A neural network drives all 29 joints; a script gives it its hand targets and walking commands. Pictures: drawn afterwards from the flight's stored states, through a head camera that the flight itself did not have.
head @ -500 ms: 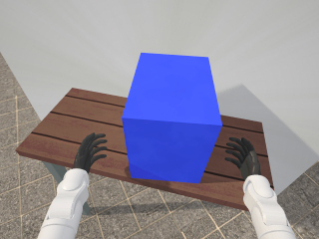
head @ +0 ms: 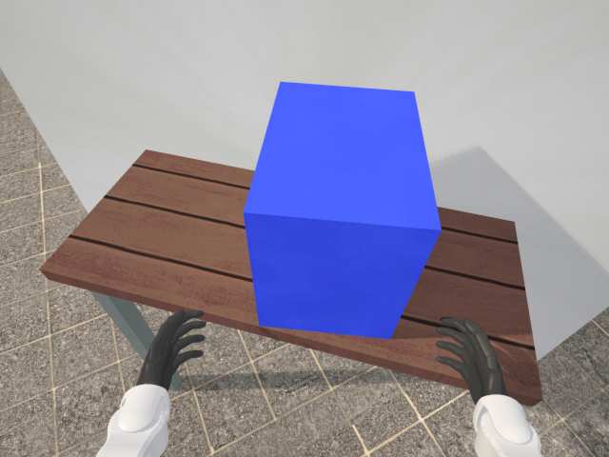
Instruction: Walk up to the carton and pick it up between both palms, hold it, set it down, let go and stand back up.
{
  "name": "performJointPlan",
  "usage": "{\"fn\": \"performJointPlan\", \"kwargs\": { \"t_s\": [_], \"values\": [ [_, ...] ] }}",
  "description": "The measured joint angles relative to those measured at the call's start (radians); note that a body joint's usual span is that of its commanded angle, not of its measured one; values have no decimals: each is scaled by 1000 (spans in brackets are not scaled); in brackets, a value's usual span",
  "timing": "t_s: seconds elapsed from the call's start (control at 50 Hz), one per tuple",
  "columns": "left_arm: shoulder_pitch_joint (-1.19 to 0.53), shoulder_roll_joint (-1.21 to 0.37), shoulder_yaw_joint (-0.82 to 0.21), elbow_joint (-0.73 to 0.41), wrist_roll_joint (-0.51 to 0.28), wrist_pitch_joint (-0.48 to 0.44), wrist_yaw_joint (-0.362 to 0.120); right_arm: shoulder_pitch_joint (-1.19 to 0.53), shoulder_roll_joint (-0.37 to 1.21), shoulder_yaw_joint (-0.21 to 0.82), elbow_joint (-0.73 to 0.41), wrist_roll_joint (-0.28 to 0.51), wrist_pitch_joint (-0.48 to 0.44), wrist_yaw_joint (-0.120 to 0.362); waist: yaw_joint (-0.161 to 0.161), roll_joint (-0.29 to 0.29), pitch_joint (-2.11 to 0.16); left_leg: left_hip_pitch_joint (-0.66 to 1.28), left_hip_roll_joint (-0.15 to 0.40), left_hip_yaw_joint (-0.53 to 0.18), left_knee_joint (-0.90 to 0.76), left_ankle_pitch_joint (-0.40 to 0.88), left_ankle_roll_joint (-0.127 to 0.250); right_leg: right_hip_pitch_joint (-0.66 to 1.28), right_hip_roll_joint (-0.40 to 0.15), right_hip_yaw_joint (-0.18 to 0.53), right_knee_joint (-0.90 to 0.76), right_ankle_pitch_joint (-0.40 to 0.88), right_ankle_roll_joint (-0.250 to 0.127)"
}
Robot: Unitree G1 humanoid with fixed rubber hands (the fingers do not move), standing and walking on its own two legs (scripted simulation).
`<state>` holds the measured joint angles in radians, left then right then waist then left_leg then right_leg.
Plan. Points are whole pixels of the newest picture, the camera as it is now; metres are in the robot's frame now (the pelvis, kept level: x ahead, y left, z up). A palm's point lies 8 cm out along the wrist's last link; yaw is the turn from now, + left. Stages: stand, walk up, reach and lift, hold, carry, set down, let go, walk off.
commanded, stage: set down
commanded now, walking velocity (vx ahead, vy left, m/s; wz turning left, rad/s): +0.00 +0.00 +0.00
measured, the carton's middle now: (335, 210) +0.45 -0.04 +0.06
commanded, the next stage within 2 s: let go in 0.94 s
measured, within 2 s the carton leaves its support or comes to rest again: neither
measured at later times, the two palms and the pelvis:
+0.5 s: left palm (153, 422) +0.18 +0.21 -0.06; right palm (482, 384) +0.20 -0.22 -0.01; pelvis +0.01 +0.01 +0.00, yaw +0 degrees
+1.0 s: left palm (154, 449) +0.15 +0.20 -0.09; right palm (482, 381) +0.21 -0.22 -0.01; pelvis +0.00 +0.00 +0.00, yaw +0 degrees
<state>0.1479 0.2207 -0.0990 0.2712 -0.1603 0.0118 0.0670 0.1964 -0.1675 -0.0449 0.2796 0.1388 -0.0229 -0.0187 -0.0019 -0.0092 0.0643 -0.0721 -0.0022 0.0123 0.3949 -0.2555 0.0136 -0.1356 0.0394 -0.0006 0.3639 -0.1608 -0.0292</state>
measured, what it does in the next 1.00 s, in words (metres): stands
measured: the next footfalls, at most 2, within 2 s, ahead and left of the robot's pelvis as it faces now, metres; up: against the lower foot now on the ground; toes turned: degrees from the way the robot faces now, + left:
none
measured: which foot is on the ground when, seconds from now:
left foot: down 0.00-1.00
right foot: down 0.00-1.00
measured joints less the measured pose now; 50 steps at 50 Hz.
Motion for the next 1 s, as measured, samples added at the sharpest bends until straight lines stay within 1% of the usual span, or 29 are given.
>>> {"fn": "performJointPlan", "kwargs": {
  "t_s": [0.08, 0.18, 0.32, 0.48, 0.68, 0.82, 1.0],
  "values": [
    [-10, -7, 16, 16, 13, 37, 0, -8, 2, 2, 8, -17, 11, 6, 1, -5, 5, 2, -1, 4, -2, 0, 2, 0, -1, 4, 0, 0, 2],
    [15, -21, 37, 15, 51, 67, -11, -5, -5, 8, 29, -29, -6, 15, -1, -13, 5, 19, 0, 6, -11, -2, 3, 18, 0, 6, -13, 0, 4],
    [51, -40, 63, 49, 117, 91, -20, -4, -19, 17, 86, -35, -60, 40, 1, -18, 10, 57, 5, 8, -18, -11, 3, 60, 5, 8, -31, -1, 4],
    [103, -66, 74, 86, 180, 104, -32, -14, -25, 18, 143, -55, -126, 54, 4, -17, 35, 97, 8, 10, -23, -14, 2, 104, 8, 9, -45, 0, 4],
    [94, -63, 87, 130, 203, 114, -34, -59, -4, 2, 206, -99, -152, 54, 11, -31, 59, 114, 9, 9, -22, -6, -2, 118, 7, 5, -34, 2, 0],
    [54, -62, 96, 189, 213, 145, -40, -107, 11, -3, 248, -120, -147, 58, 4, -46, 74, 118, 11, 11, -10, -6, -5, 119, 8, 2, -18, 0, -4],
    [69, -69, 113, 182, 247, 176, -45, -118, 10, -3, 269, -124, -138, 61, 13, -55, 87, 141, 15, 8, -7, -9, -9, 146, 11, -3, -18, -3, -7]
  ]
}}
